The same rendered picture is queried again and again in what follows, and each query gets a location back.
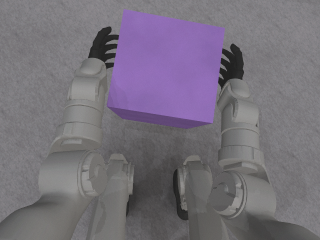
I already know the left robot upper arm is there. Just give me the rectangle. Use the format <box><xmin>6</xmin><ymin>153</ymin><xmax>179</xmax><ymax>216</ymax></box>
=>
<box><xmin>0</xmin><ymin>149</ymin><xmax>108</xmax><ymax>240</ymax></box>

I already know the robot left hand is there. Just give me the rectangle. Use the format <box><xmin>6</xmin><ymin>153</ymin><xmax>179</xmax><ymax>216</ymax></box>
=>
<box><xmin>88</xmin><ymin>26</ymin><xmax>119</xmax><ymax>69</ymax></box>

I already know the right robot upper arm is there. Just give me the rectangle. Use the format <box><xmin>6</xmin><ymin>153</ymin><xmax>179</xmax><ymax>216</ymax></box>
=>
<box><xmin>209</xmin><ymin>170</ymin><xmax>320</xmax><ymax>240</ymax></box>

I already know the robot right hand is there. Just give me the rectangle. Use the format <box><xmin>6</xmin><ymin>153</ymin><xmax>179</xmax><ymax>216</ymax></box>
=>
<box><xmin>218</xmin><ymin>43</ymin><xmax>244</xmax><ymax>90</ymax></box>

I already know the right robot forearm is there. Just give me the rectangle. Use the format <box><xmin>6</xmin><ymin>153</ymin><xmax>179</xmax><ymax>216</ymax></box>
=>
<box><xmin>217</xmin><ymin>78</ymin><xmax>273</xmax><ymax>188</ymax></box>

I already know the carton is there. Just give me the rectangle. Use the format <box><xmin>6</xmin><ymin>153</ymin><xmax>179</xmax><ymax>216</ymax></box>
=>
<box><xmin>106</xmin><ymin>9</ymin><xmax>225</xmax><ymax>129</ymax></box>

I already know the right robot shin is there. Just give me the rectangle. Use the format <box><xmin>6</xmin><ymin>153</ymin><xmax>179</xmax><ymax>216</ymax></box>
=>
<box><xmin>180</xmin><ymin>155</ymin><xmax>213</xmax><ymax>210</ymax></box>

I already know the left robot forearm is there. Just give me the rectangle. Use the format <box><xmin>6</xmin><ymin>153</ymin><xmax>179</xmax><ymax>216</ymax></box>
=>
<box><xmin>38</xmin><ymin>57</ymin><xmax>108</xmax><ymax>188</ymax></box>

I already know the left robot thigh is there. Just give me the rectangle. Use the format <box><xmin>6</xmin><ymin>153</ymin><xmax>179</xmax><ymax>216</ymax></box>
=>
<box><xmin>86</xmin><ymin>159</ymin><xmax>134</xmax><ymax>240</ymax></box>

